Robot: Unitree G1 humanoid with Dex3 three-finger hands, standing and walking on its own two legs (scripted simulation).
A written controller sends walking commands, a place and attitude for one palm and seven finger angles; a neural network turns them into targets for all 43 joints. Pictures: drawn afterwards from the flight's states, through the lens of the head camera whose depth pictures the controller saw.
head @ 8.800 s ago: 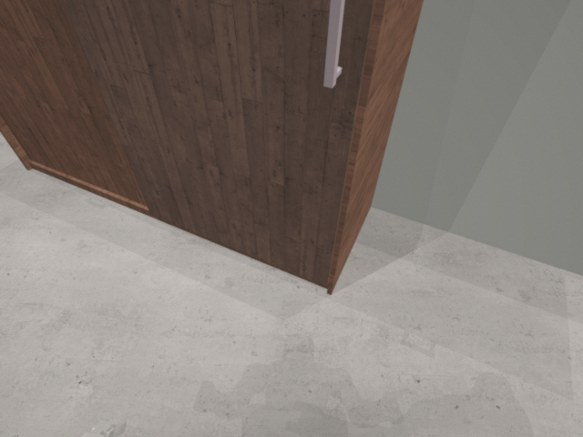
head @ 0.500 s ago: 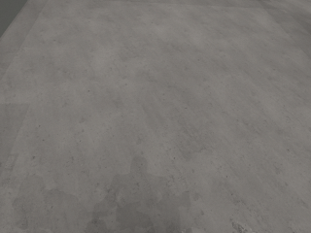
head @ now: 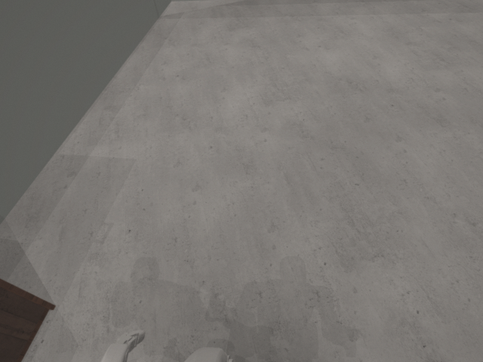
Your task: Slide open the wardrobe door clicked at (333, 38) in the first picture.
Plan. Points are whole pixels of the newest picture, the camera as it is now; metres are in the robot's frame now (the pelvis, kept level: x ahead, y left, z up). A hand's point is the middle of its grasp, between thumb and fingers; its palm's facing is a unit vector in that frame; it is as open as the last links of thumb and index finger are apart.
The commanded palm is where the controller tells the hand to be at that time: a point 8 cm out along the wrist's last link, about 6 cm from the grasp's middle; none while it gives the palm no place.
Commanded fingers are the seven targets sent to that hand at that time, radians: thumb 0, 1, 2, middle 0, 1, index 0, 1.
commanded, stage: turn to face it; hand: right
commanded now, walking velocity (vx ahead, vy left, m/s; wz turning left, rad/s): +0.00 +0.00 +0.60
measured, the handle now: out of the picture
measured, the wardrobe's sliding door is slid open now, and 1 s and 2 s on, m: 0.00 0.00 0.00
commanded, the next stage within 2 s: none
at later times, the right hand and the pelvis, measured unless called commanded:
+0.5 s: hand (307, 349) +0.17 -0.10 -0.15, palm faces -0.31 +0.91 -0.27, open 7.4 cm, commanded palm none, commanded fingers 0.00 -0.90 -0.90 0.20 0.30 0.20 0.30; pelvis -0.01 +0.05 -0.01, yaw +19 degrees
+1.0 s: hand (329, 356) +0.17 -0.14 -0.18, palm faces -0.50 +0.84 -0.19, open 7.4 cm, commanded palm none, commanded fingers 0.00 -0.90 -0.90 0.20 0.30 0.20 0.30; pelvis +0.01 +0.01 +0.00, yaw +36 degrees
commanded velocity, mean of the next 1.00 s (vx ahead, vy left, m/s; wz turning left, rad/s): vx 0.00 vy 0.00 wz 0.60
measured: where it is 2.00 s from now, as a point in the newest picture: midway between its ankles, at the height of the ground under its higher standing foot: outside the picture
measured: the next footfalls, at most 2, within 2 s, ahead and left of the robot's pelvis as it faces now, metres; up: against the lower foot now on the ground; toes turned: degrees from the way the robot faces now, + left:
left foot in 0.38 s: +0.00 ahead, +0.15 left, +0.00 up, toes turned +22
right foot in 0.92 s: +0.10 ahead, -0.05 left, +0.00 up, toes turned +31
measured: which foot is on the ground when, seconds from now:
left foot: up 0.00-0.36, down 0.38-0.92, up 0.94-1.00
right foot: down 0.00-0.38, up 0.40-0.90, down 0.92-1.00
